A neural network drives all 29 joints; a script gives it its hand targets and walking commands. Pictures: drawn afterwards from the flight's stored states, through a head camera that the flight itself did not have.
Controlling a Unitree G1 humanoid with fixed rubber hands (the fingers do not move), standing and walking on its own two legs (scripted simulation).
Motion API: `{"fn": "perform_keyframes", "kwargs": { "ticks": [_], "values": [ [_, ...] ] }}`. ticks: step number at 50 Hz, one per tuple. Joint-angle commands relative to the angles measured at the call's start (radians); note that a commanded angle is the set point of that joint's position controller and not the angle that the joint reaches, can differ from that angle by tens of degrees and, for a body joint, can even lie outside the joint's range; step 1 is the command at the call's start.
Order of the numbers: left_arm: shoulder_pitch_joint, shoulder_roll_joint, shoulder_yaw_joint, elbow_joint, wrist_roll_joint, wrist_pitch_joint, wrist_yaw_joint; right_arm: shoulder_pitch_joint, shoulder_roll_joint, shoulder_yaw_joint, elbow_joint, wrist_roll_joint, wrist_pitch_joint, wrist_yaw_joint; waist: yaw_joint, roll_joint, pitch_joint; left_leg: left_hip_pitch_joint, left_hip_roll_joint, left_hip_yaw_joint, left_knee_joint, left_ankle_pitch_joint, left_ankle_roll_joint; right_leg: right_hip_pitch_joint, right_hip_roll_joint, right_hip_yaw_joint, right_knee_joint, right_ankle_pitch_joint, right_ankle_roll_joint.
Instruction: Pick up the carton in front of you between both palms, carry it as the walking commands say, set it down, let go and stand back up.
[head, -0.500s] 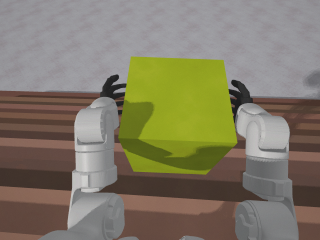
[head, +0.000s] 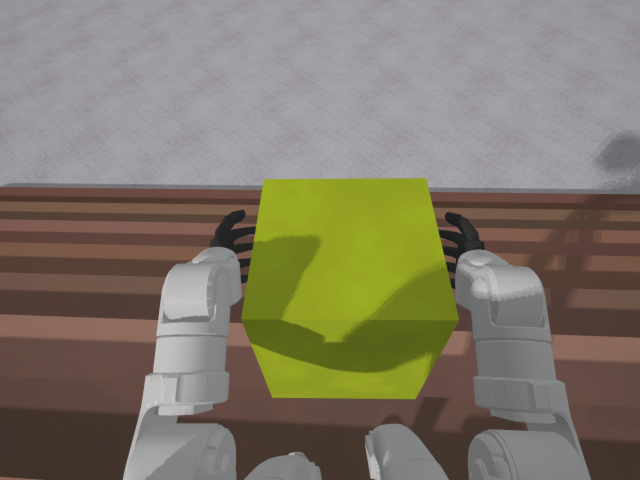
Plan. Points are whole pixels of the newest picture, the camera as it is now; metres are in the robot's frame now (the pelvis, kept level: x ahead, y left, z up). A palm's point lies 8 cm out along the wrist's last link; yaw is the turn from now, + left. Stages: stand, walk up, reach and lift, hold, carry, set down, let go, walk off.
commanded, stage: carry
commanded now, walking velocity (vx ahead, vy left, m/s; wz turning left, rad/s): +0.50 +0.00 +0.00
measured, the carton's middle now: (343, 295) +0.34 -0.02 +0.00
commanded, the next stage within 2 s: none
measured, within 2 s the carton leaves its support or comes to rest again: neither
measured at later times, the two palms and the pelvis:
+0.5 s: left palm (274, 163) +0.73 +0.10 -0.10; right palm (409, 151) +0.74 -0.20 -0.10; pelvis +0.40 -0.06 -0.17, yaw -2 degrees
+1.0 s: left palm (300, 117) +1.17 +0.07 -0.31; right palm (391, 116) +1.15 -0.23 -0.30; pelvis +0.82 -0.05 -0.39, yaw -1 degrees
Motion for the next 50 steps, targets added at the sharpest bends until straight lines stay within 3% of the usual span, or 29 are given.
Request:
{"fn": "perform_keyframes", "kwargs": {
  "ticks": [1,3,5,8,11,12,13,14,16,17,18,20,22,24,25,26,28,30,31,32,33,34,35,37,41,44,46,49,50],
  "values": [
    [-0.693,-1.057,-0.651,-0.144,-0.362,-0.035,-0.232,-0.770,1.141,0.738,-0.170,0.520,-0.061,0.261,-0.001,0.033,-0.525,0.367,0.375,-0.585,-0.206,0.506,0.180,-0.137,-0.055,0.022,-0.259,0.105,0.031],
    [-0.584,-1.083,-0.662,-0.101,-0.363,-0.055,-0.244,-0.793,1.135,0.773,-0.210,0.538,-0.078,0.255,-0.001,0.003,-0.535,0.340,0.364,-0.506,-0.094,0.577,0.162,-0.121,-0.053,-0.007,-0.203,0.337,-0.015],
    [-0.665,-1.092,-0.698,-0.217,-0.370,-0.075,-0.237,-0.798,1.182,0.779,-0.241,0.554,-0.083,0.257,-0.049,-0.057,-0.441,0.348,0.164,-0.352,0.087,0.409,0.059,-0.172,-0.037,-0.075,-0.537,0.634,-0.001],
    [-0.584,-0.995,-0.680,-0.205,-0.315,-0.071,-0.206,-0.605,1.138,0.765,-0.118,0.554,-0.104,0.261,-0.088,0.065,-0.452,0.275,0.145,-0.348,0.125,0.188,0.078,0.040,0.010,-0.118,-0.863,0.808,0.025],
    [-0.549,-0.913,-0.682,-0.192,-0.285,-0.066,-0.200,-0.633,1.076,0.772,-0.180,0.541,-0.120,0.258,-0.016,0.106,-0.415,0.234,0.138,-0.182,0.338,0.385,0.029,0.314,0.018,-0.191,-1.095,0.910,0.005],
    [-0.537,-0.893,-0.697,-0.233,-0.279,-0.064,-0.194,-0.578,1.088,0.749,-0.142,0.516,-0.110,0.255,0.117,0.145,-0.503,0.109,0.192,-0.131,0.573,0.579,-0.004,0.582,0.021,-0.229,-0.958,0.933,-0.033],
    [-0.477,-0.854,-0.706,-0.186,-0.290,-0.057,-0.198,-0.612,1.064,0.753,-0.151,0.527,-0.103,0.262,0.217,0.034,-0.512,-0.044,0.132,-0.062,0.807,0.356,-0.072,0.717,-0.030,-0.123,-0.991,0.888,-0.099],
    [-0.546,-0.888,-0.718,-0.173,-0.312,-0.055,-0.205,-0.678,0.992,0.736,-0.203,0.486,-0.095,0.248,0.149,-0.189,-0.511,-0.337,0.026,-0.085,1.061,-0.293,-0.119,0.884,-0.224,0.111,-0.838,1.084,-0.160],
    [-0.566,-0.898,-0.718,-0.174,-0.379,-0.045,-0.208,-0.566,0.980,0.651,-0.138,0.435,-0.053,0.232,0.171,-0.237,-0.598,-0.616,0.055,-0.190,0.953,-0.191,-0.107,1.028,-0.325,0.483,-0.891,0.690,-0.262],
    [-0.545,-0.936,-0.718,-0.114,-0.399,-0.026,-0.216,-0.553,0.900,0.628,-0.160,0.393,-0.046,0.226,0.146,-0.108,-0.555,-0.601,0.098,-0.231,0.838,-0.183,-0.114,0.942,-0.325,0.515,-0.871,0.586,-0.290],
    [-0.669,-0.998,-0.774,-0.192,-0.429,-0.036,-0.235,-0.602,0.914,0.614,-0.144,0.358,-0.059,0.217,0.117,-0.021,-0.494,-0.586,0.127,-0.211,0.693,-0.069,-0.116,0.746,-0.289,0.405,-0.809,0.665,-0.224],
    [-0.643,-1.054,-0.790,-0.151,-0.475,-0.035,-0.247,-0.576,0.972,0.608,-0.135,0.355,-0.046,0.226,0.132,-0.039,-0.471,-0.483,0.125,-0.203,0.427,-0.029,-0.142,0.596,-0.286,0.458,-0.844,0.554,-0.281],
    [-0.728,-1.075,-0.798,-0.237,-0.490,-0.057,-0.257,-0.546,1.032,0.600,-0.087,0.319,-0.066,0.230,0.145,-0.065,-0.442,-0.274,0.112,-0.129,0.317,0.059,-0.140,0.412,-0.240,0.369,-0.874,0.716,-0.252],
    [-0.728,-1.132,-0.833,-0.225,-0.518,-0.075,-0.258,-0.597,0.996,0.616,-0.202,0.340,-0.086,0.235,0.157,0.011,-0.431,-0.377,0.138,-0.149,0.081,0.547,-0.101,0.489,-0.129,0.220,-0.646,0.516,-0.162],
    [-0.713,-1.125,-0.827,-0.228,-0.522,-0.086,-0.251,-0.629,1.027,0.662,-0.181,0.357,-0.083,0.226,0.175,-0.097,-0.461,-0.385,0.080,-0.082,0.027,0.597,-0.095,0.584,-0.084,0.186,-0.572,0.554,-0.140],
    [-0.668,-1.108,-0.833,-0.213,-0.535,-0.084,-0.254,-0.568,0.963,0.641,-0.181,0.323,-0.089,0.213,0.205,-0.067,-0.450,-0.263,0.053,-0.009,-0.231,0.753,-0.132,0.553,-0.012,0.076,-0.520,0.503,-0.136],
    [-0.609,-1.085,-0.797,-0.147,-0.513,-0.084,-0.259,-0.535,0.942,0.629,-0.201,0.311,-0.085,0.208,0.199,-0.095,-0.436,0.113,0.052,-0.001,-0.283,0.808,-0.118,0.325,-0.057,0.106,-0.574,0.427,-0.150],
    [-0.572,-1.035,-0.809,-0.137,-0.498,-0.073,-0.255,-0.507,0.861,0.622,-0.207,0.270,-0.074,0.202,0.092,-0.179,-0.425,0.315,0.028,0.054,-0.319,0.850,-0.077,0.270,-0.053,0.025,-0.471,0.511,-0.136],
    [-0.533,-1.079,-0.789,-0.047,-0.473,-0.064,-0.261,-0.552,0.862,0.609,-0.216,0.305,-0.071,0.208,-0.078,-0.143,-0.559,0.550,0.088,0.026,-0.252,0.886,-0.055,0.258,-0.127,-0.052,-0.207,0.672,-0.079],
    [-0.624,-1.041,-0.801,-0.171,-0.497,-0.073,-0.253,-0.530,0.863,0.637,-0.208,0.324,-0.060,0.213,-0.140,0.017,-0.492,0.592,0.156,-0.098,-0.354,0.683,-0.015,0.134,-0.035,-0.111,0.143,0.363,-0.015],
    [-0.605,-1.018,-0.767,-0.127,-0.455,-0.052,-0.252,-0.544,0.853,0.643,-0.150,0.328,-0.053,0.213,-0.063,0.186,-0.452,0.721,0.235,-0.207,-0.126,0.939,0.039,-0.163,0.065,-0.109,0.349,-0.186,0.017],
    [-0.566,-0.950,-0.697,-0.136,-0.430,-0.027,-0.224,-0.461,0.923,0.647,-0.054,0.377,-0.031,0.224,0.014,0.203,-0.501,0.760,0.331,-0.482,-0.117,0.909,0.073,-0.245,0.032,0.036,0.256,-0.093,0.016],
    [-0.534,-0.974,-0.699,-0.107,-0.416,-0.021,-0.212,-0.570,0.917,0.704,-0.201,0.427,-0.048,0.231,0.000,0.116,-0.523,0.739,0.328,-0.539,-0.150,0.871,0.050,-0.242,-0.001,0.019,0.125,-0.062,0.032],
    [-0.554,-0.924,-0.611,-0.110,-0.336,-0.014,-0.200,-0.615,1.015,0.725,-0.112,0.461,-0.055,0.236,-0.009,-0.092,-0.534,0.566,0.418,-0.780,-0.156,0.539,0.205,-0.302,-0.067,0.084,-0.042,0.027,0.036],
    [-0.630,-0.991,-0.635,-0.202,-0.345,-0.066,-0.202,-0.789,1.096,0.742,-0.269,0.584,-0.101,0.261,-0.028,0.053,-0.504,0.404,0.287,-0.582,-0.134,0.744,0.101,-0.178,-0.034,-0.027,-0.393,0.228,0.005],
    [-0.536,-0.978,-0.614,-0.138,-0.277,-0.086,-0.201,-0.695,1.115,0.749,-0.195,0.548,-0.119,0.261,-0.082,-0.022,-0.502,0.421,0.099,-0.326,0.101,0.478,0.027,-0.164,0.016,-0.131,-0.642,0.639,0.011],
    [-0.531,-0.930,-0.665,-0.183,-0.281,-0.087,-0.198,-0.678,1.065,0.742,-0.211,0.551,-0.126,0.263,-0.073,0.087,-0.487,0.233,0.088,-0.285,0.063,0.368,0.036,0.144,0.043,-0.162,-0.888,0.850,0.000],
    [-0.581,-0.915,-0.690,-0.249,-0.287,-0.093,-0.177,-0.600,1.109,0.765,-0.173,0.556,-0.135,0.262,0.049,0.103,-0.533,0.102,0.120,-0.178,0.353,0.506,-0.031,0.541,0.061,-0.187,-0.973,0.968,-0.022],
    [-0.574,-0.907,-0.715,-0.244,-0.295,-0.087,-0.178,-0.613,1.030,0.756,-0.197,0.530,-0.135,0.262,0.169,0.042,-0.553,-0.003,0.127,-0.105,0.516,0.714,-0.067,0.719,0.115,-0.269,-0.914,0.963,-0.039]
  ]
}}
